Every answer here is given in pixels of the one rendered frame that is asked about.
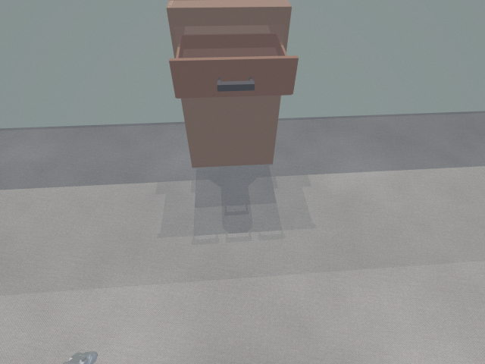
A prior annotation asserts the handle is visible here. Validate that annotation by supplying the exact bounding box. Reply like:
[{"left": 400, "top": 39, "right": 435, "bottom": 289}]
[{"left": 217, "top": 77, "right": 255, "bottom": 92}]

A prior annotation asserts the cabinet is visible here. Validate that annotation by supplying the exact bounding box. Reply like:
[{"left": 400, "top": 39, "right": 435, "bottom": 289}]
[{"left": 167, "top": 0, "right": 292, "bottom": 168}]

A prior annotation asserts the drawer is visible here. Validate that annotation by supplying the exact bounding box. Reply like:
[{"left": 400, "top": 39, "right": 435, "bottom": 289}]
[{"left": 169, "top": 33, "right": 299, "bottom": 99}]

